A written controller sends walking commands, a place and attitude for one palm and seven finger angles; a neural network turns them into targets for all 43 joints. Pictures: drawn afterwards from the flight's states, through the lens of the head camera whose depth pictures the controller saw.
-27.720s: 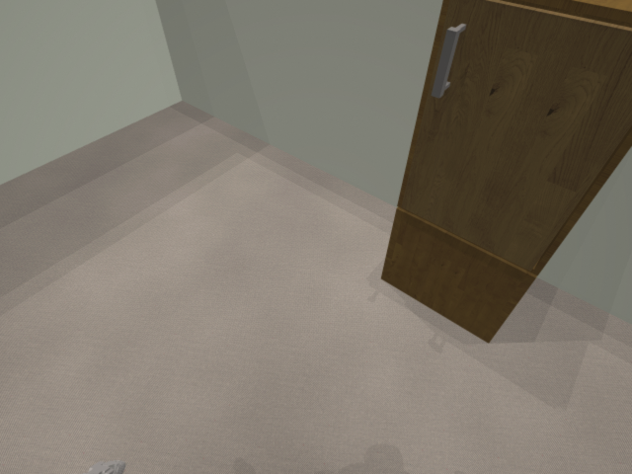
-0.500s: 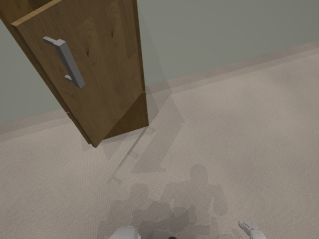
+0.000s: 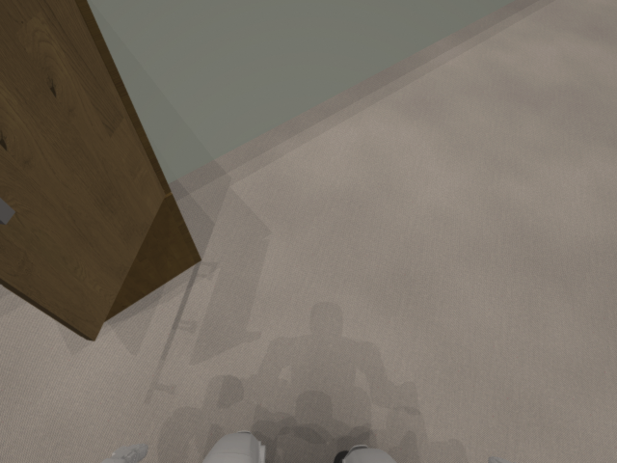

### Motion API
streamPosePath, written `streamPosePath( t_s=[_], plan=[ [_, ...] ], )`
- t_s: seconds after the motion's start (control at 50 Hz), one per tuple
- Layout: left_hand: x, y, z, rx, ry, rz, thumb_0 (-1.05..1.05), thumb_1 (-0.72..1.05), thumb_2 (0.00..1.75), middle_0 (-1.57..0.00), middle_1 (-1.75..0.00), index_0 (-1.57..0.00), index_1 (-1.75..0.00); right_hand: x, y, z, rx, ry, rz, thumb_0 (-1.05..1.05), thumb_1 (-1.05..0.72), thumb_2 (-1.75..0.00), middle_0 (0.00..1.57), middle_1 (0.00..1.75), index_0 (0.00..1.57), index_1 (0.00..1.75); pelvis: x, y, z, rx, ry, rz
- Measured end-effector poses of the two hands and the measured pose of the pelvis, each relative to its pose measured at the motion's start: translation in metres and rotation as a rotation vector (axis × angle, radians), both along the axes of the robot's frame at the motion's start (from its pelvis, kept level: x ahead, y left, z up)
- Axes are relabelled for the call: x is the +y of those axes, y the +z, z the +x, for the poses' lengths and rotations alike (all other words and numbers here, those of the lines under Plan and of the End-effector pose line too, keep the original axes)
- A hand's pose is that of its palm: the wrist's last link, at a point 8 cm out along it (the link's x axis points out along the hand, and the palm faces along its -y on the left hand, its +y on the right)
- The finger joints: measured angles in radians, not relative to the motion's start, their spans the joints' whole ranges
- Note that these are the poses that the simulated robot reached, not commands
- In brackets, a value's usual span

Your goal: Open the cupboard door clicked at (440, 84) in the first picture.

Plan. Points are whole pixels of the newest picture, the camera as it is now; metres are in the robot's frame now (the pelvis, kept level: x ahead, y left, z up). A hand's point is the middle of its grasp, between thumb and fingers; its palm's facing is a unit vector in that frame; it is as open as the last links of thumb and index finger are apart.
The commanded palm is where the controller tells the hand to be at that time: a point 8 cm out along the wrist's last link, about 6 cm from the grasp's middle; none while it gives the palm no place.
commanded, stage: walk to a spot facing it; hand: left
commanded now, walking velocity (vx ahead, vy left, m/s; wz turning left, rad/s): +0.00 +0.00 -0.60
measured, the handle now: out of the picture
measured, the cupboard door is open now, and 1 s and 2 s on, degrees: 41 41 41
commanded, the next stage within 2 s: turn to face it in 1.76 s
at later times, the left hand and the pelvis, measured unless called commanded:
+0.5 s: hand (216, 418) +0.18 +0.15 -0.15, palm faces -0.30 -0.92 -0.27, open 7.4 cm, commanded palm none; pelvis +0.03 -0.02 +0.00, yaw -18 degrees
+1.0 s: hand (340, 298) +0.39 -0.04 -0.16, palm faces -0.60 -0.76 -0.23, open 7.4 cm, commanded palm none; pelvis +0.15 -0.12 -0.02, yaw -36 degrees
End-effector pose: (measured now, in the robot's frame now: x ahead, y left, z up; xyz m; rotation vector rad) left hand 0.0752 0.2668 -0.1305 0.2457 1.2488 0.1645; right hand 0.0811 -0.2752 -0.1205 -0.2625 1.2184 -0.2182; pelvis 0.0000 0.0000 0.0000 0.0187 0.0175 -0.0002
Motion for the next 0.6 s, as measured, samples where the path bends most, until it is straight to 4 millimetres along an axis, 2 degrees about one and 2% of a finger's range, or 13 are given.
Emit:
streamPosePath(
  t_s=[0.1, 0.24, 0.32, 0.38, 0.46, 0.6],
  plan=[
    [-0.002, -0.014, 0.027, 0.001, -0.06, -0.058, 0.01, 0.9, 0.9, -0.2, -0.3, -0.2, -0.3, 0.008, 0.004, -0.026, -0.012, -0.057, -0.041, 0.01, -0.9, -0.9, 0.2, 0.3, 0.2, 0.3, 0.014, -0.006, 0.006, 0.009, -0.06, -0.033],
    [-0.022, 0.0, 0.077, -0.056, -0.141, -0.09, 0.01, 0.91, 0.9, -0.2, -0.3, -0.2, -0.3, 0.021, 0.009, -0.075, 0.096, -0.131, 0.002, 0.01, -0.9, -0.9, 0.2, 0.3, 0.21, 0.3, 0.006, 0.007, 0.015, 0.004, -0.14, -0.05],
    [-0.045, 0.007, 0.103, -0.081, -0.223, -0.073, 0.01, 0.91, 0.9, -0.2, -0.3, -0.2, -0.3, 0.017, -0.003, -0.096, 0.107, -0.213, 0.05, 0.01, -0.9, -0.9, 0.2, 0.3, 0.21, 0.3, -0.007, 0.004, 0.019, 0.003, -0.199, -0.048],
    [-0.059, 0.004, 0.119, -0.114, -0.28, -0.035, 0.01, 0.91, 0.9, -0.2, -0.3, -0.2, -0.3, 0.006, -0.021, -0.108, 0.111, -0.281, 0.078, 0.01, -0.9, -0.9, 0.2, 0.3, 0.21, 0.3, -0.019, -0.008, 0.02, 0.002, -0.238, -0.022],
    [-0.071, 0.01, 0.118, -0.084, -0.305, -0.013, 0.01, 0.91, 0.9, -0.2, -0.3, -0.2, -0.3, -0.004, -0.019, -0.103, 0.105, -0.335, 0.084, 0.01, -0.9, -0.9, 0.2, 0.3, 0.21, 0.3, -0.022, -0.002, 0.023, -0.01, -0.283, -0.019],
    [-0.073, 0.006, 0.115, 0.028, -0.35, -0.038, 0.01, 0.9, 0.9, -0.2, -0.3, -0.2, -0.3, -0.011, 0.003, -0.057, -0.038, -0.371, 0.071, 0.01, -0.9, -0.9, 0.2, 0.3, 0.2, 0.3, -0.022, 0.009, 0.048, 0.003, -0.385, 0.011]
  ],
)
